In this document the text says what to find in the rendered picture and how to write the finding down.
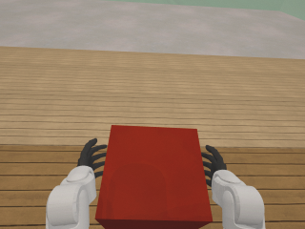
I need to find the carton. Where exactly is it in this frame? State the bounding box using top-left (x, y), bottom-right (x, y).
top-left (95, 125), bottom-right (213, 229)

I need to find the robot left forearm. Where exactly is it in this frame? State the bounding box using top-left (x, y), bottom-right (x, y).
top-left (45, 165), bottom-right (97, 229)

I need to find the robot left hand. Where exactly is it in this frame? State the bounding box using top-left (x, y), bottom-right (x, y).
top-left (76, 138), bottom-right (108, 178)

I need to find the robot right hand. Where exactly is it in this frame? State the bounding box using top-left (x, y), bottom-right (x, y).
top-left (201, 145), bottom-right (227, 187)

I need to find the robot right forearm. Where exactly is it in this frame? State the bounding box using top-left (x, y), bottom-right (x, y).
top-left (212, 170), bottom-right (266, 229)

